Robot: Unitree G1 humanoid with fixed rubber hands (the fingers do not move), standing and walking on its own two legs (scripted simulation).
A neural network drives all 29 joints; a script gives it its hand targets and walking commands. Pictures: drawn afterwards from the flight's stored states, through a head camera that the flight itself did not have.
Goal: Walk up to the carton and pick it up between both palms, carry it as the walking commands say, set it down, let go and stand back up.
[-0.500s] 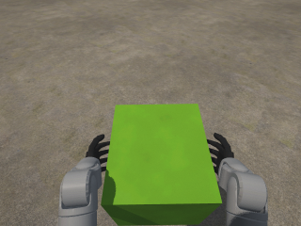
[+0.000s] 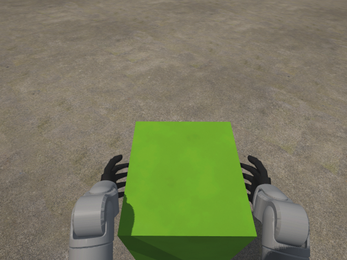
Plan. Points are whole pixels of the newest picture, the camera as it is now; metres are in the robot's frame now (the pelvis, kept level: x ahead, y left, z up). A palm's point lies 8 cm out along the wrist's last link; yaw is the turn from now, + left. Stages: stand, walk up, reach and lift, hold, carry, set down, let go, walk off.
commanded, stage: carry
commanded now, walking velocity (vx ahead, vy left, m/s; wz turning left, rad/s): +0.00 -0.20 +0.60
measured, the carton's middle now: (182, 191) +0.30 -0.01 +0.02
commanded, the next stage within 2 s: none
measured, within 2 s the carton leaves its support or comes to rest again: neither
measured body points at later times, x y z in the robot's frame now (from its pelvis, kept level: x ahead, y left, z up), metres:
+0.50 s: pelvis +0.00 -0.09 +0.01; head +0.02 -0.08 +0.46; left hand +0.24 +0.13 +0.08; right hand +0.31 -0.18 +0.09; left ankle -0.02 +0.01 -0.68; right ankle +0.02 -0.16 -0.73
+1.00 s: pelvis +0.03 -0.18 +0.01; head +0.04 -0.14 +0.46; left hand +0.20 +0.10 +0.07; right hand +0.35 -0.18 +0.09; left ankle -0.02 -0.02 -0.73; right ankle +0.11 -0.33 -0.70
